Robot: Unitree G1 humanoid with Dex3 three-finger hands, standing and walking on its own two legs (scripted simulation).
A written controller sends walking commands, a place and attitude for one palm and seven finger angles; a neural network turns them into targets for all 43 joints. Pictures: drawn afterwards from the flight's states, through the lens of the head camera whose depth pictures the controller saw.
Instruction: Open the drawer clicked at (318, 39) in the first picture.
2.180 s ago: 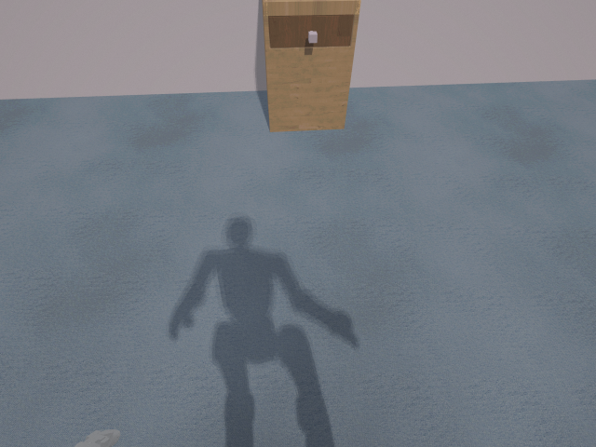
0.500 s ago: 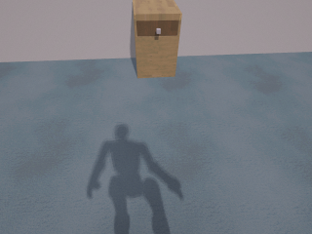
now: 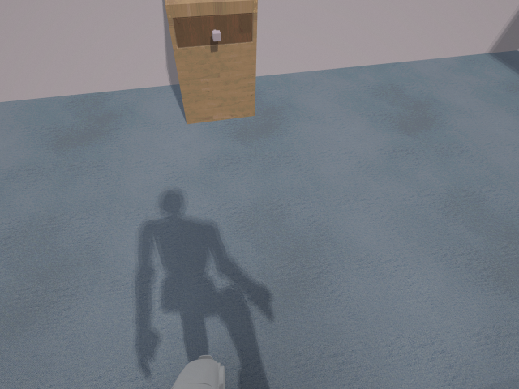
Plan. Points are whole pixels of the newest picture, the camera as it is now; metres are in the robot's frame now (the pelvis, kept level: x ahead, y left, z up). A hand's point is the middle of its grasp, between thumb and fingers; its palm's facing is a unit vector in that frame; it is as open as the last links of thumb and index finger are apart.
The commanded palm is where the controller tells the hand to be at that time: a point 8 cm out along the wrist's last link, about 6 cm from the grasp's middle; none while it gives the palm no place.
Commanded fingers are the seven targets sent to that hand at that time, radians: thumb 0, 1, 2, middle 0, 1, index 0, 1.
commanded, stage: walk to a spot facing it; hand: left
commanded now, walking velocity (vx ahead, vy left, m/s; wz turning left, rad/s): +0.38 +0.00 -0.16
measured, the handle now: (216, 34) +1.66 +0.34 -0.22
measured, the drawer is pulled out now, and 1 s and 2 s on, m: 0.00 0.00 0.00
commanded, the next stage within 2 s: turn to face it in 1.96 s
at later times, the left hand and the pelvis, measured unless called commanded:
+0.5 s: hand (170, 286) +0.32 +0.21 -0.15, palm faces -0.14 -0.97 -0.18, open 7.4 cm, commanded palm none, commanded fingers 0.00 0.90 0.90 -0.20 -0.30 -0.20 -0.30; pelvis +0.20 +0.05 +0.01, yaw -8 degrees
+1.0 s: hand (185, 252) +0.43 +0.21 -0.20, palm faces -0.08 -0.98 -0.16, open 7.3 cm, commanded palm none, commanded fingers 0.00 0.90 0.90 -0.20 -0.30 -0.20 -0.30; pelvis +0.44 +0.02 -0.01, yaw -8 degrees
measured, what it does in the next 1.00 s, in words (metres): walks ahead: left foot, then right foot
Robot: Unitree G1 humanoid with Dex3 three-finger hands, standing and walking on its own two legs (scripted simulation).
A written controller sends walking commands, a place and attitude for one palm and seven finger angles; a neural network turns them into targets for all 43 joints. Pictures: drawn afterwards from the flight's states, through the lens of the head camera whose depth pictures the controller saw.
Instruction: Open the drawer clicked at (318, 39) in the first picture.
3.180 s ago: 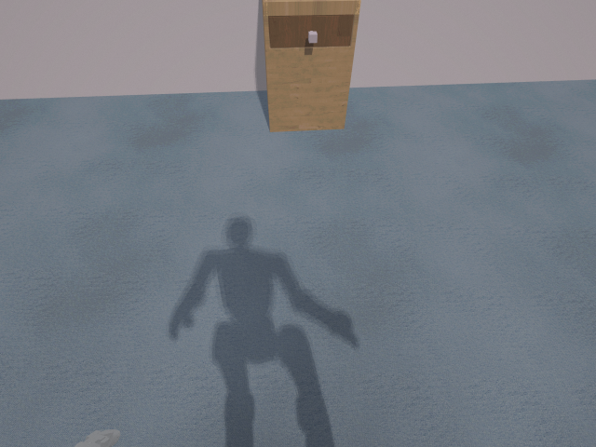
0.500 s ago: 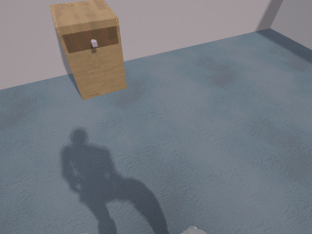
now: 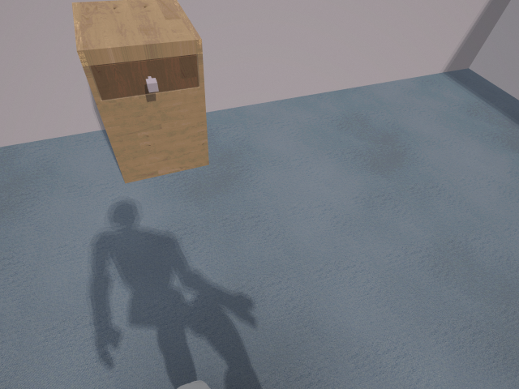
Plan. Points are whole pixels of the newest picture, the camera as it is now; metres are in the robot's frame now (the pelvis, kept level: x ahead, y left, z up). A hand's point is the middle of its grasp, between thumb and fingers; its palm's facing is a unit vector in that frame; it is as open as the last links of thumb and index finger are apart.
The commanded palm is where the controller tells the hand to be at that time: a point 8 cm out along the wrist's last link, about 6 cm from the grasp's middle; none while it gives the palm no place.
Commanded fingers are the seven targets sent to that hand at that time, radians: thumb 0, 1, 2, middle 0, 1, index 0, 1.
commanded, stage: walk to a spot facing it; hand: left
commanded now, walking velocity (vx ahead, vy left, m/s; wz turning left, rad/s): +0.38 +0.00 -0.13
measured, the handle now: (151, 82) +1.16 +0.48 -0.21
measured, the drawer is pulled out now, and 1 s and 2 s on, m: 0.00 0.00 0.00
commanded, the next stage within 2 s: turn to face it in 0.96 s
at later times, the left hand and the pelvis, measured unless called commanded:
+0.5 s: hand (201, 272) +0.37 +0.14 -0.16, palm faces -0.15 -0.97 -0.20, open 7.4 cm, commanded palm none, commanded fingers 0.00 0.90 0.90 -0.20 -0.30 -0.20 -0.30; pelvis +0.24 -0.03 +0.00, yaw -6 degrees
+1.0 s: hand (213, 262) +0.39 +0.12 -0.16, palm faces +0.07 -0.99 -0.15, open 7.4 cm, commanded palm none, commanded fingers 0.00 0.90 0.90 -0.20 -0.30 -0.20 -0.30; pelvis +0.45 -0.04 +0.01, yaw -1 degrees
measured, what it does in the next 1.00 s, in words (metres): walks ahead: right foot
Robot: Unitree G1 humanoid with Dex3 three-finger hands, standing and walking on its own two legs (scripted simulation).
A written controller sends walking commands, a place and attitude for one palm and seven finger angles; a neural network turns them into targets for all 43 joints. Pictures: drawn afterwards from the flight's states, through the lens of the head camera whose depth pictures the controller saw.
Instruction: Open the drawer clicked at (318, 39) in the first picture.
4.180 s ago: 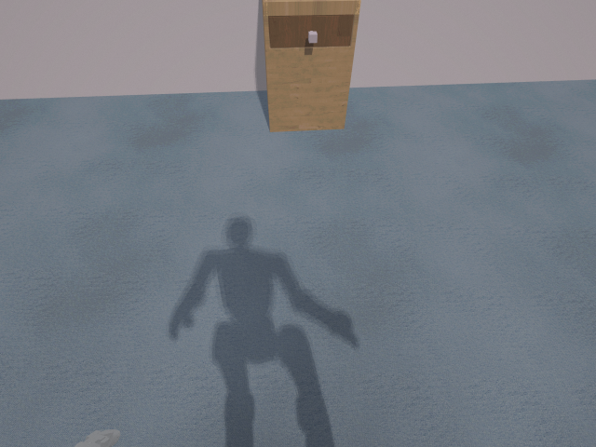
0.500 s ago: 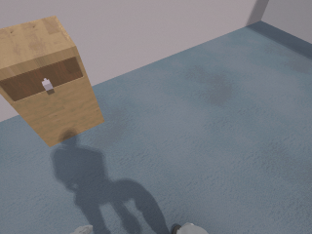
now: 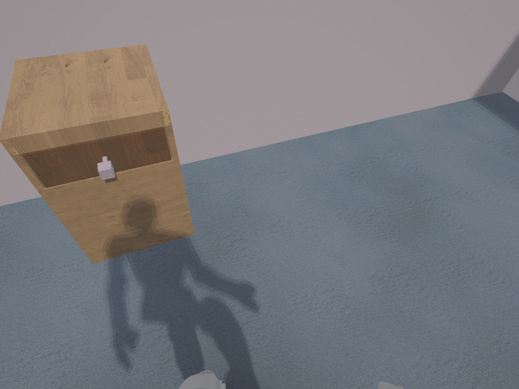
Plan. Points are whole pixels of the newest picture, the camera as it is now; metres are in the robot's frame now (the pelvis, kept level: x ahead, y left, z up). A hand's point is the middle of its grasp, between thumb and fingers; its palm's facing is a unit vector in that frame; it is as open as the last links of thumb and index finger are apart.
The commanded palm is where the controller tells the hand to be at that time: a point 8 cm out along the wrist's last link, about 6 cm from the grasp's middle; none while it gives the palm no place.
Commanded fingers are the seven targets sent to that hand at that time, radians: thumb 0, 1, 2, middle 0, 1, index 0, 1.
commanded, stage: turn to face it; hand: left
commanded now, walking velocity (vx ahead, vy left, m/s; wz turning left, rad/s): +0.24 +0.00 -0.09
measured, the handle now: (105, 166) +0.70 +0.54 -0.22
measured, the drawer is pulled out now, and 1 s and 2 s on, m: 0.00 0.00 0.00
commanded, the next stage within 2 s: take the last steps up to it in 0.92 s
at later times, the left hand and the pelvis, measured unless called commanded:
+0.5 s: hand (176, 328) +0.24 +0.18 -0.14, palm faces +0.17 -0.95 -0.27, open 7.4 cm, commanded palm none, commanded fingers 0.00 0.90 0.90 -0.20 -0.30 -0.20 -0.30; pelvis +0.13 -0.03 -0.01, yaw +11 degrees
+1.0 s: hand out of the picture +0.06 +0.20 -0.18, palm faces +0.44 -0.86 -0.26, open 7.4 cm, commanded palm none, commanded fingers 0.00 0.90 0.90 -0.20 -0.30 -0.20 -0.30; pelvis +0.15 +0.00 +0.00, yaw +24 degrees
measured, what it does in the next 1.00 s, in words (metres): walks ahead, turning left: left foot, then right foot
